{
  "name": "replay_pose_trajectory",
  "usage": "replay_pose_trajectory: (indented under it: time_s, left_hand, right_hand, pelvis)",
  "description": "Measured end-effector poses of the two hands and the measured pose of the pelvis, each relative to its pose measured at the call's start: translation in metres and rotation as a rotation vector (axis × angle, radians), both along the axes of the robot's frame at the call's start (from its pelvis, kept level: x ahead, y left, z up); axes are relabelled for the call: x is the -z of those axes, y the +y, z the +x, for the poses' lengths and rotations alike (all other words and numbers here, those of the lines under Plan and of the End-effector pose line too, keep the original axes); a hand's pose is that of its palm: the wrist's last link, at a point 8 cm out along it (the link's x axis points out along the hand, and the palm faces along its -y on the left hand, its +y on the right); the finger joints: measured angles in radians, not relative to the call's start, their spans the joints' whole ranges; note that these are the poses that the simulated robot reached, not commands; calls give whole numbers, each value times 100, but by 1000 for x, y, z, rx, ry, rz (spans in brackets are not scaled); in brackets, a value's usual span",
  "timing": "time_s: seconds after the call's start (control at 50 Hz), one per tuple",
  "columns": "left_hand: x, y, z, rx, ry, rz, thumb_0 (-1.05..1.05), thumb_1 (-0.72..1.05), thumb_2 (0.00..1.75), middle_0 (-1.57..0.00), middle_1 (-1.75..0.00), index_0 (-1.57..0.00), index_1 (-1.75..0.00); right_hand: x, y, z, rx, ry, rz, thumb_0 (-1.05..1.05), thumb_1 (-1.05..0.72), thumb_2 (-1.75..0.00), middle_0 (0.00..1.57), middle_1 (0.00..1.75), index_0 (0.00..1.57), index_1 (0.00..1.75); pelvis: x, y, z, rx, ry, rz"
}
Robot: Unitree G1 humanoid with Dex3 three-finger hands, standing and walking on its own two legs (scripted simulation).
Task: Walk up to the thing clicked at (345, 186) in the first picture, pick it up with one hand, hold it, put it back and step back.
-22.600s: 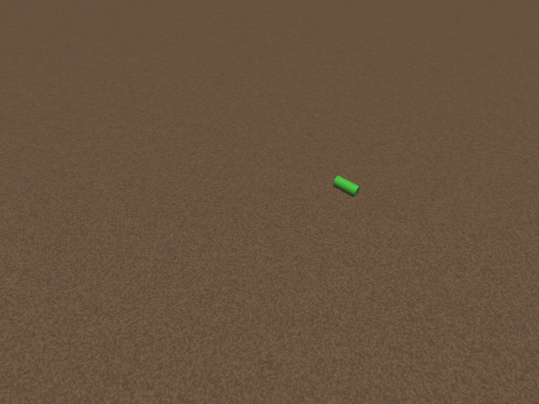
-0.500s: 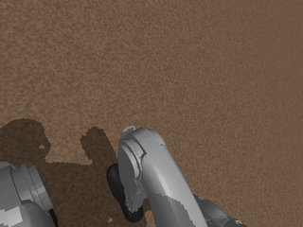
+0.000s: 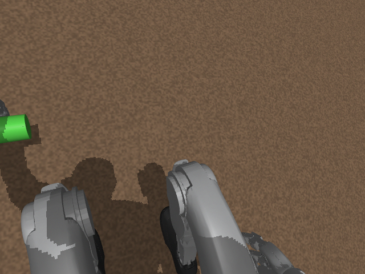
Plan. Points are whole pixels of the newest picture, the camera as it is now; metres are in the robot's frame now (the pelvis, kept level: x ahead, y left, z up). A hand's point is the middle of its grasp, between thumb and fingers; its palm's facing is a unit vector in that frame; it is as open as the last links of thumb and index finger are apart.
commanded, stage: settle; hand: left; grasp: from above
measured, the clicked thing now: out of the picture +0.45 +0.33 -0.20
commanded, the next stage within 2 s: lift in 0.16 s
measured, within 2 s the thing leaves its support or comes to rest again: neither
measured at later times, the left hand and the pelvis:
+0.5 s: hand out of the picture +0.43 +0.33 -0.11, palm faces -0.47 -0.08 -0.88, open 8.4 cm; pelvis +0.00 +0.00 +0.03, yaw +3 degrees
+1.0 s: hand out of the picture +0.35 +0.33 +0.05, palm faces -0.43 -0.12 -0.89, open 8.5 cm; pelvis +0.00 +0.00 +0.15, yaw +7 degrees
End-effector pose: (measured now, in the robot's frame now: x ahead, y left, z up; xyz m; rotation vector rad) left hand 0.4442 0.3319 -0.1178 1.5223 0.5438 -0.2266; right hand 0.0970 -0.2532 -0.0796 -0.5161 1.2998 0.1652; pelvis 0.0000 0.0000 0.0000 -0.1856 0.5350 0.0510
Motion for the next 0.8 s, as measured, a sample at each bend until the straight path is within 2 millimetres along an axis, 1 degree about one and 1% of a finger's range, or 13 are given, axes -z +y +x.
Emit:
replay_pose_trajectory:
  time_s: [0.12,0.22,0.36,0.46,0.56,0.66,0.8]
  left_hand:
    - [-7,-7,-3,29,1,-30,1,23,17,-93,-26,-96,-22]
    - [-16,-8,-1,45,-23,-32,0,22,19,-92,-26,-96,-22]
    - [-37,-3,2,34,-48,-16,0,21,22,-92,-27,-95,-23]
    - [-55,1,-4,-4,-14,-19,0,22,23,-91,-28,-93,-24]
    - [-76,2,-19,-8,32,-27,0,22,25,-89,-30,-92,-26]
    - [-100,1,-36,1,38,-55,0,22,25,-88,-31,-91,-28]
    - [-145,1,-57,21,-14,-70,0,21,29,-87,-33,-90,-30]
  right_hand:
    - [-2,-6,-8,32,29,-30,0,-92,-91,20,30,20,29]
    - [-7,-12,-17,65,46,-68,0,-92,-90,21,30,20,29]
    - [-14,-16,-24,109,55,-95,0,-92,-90,21,30,20,29]
    - [-22,-14,-25,148,55,-87,0,-92,-91,21,30,20,29]
    - [-31,-11,-21,170,51,-69,0,-92,-90,21,30,20,29]
    - [-42,-10,-12,173,26,-58,0,-92,-90,21,30,20,29]
    - [-66,-6,10,183,-47,-51,0,-92,-90,21,30,20,29]
  pelvis:
    - [-4,-2,-2,-10,0,10]
    - [-7,-3,-4,-16,3,14]
    - [-15,-3,-5,-23,19,18]
    - [-28,-3,-4,-32,40,25]
    - [-44,-3,-4,-42,51,36]
    - [-60,-3,-6,-52,51,46]
    - [-88,-2,-8,-66,51,55]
